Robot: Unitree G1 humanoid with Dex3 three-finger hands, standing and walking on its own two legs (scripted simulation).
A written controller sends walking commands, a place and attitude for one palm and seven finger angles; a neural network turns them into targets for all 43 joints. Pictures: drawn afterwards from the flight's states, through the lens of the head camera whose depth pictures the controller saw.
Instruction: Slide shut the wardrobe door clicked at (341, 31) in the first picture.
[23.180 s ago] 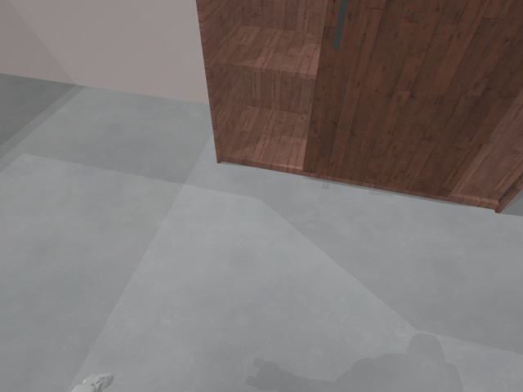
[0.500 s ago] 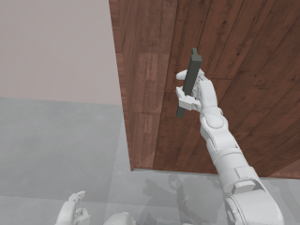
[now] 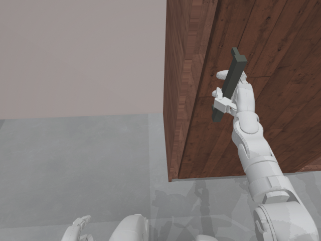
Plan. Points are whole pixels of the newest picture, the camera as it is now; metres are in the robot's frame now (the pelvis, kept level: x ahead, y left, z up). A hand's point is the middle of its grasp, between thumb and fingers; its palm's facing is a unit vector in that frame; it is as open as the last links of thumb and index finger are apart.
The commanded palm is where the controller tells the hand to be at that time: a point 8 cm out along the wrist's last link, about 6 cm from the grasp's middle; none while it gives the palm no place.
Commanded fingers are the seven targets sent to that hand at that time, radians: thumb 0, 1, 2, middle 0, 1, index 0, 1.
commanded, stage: step sideways, sliding the door along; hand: right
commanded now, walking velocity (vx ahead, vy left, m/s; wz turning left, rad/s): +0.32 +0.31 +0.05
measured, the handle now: (224, 88) +0.47 -0.17 +0.09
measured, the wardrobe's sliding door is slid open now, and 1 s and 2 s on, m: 0.04 0.00 0.00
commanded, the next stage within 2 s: stop walking and hold the door there in 0.40 s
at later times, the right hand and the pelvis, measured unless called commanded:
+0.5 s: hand (200, 95) +0.44 -0.10 +0.10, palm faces +0.51 +0.85 -0.12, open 6.5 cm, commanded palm +0.39 -0.12 +0.09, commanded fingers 0.00 -0.90 -0.90 0.45 1.40 0.45 1.40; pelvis +0.08 +0.20 +0.00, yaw -4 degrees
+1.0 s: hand (203, 96) +0.44 -0.10 +0.10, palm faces +0.61 +0.74 -0.30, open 6.5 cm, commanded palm +0.39 -0.12 +0.09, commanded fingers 0.00 -0.90 -0.90 0.45 1.40 0.45 1.40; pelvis +0.13 +0.26 +0.01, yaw +1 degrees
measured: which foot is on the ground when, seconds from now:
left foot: up 0.00-0.16, down 0.18-0.32, up 0.34-0.54, down 0.56-1.00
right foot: down 0.00-0.18, up 0.20-0.32, down 0.34-0.56, up 0.58-0.78, down 0.80-1.00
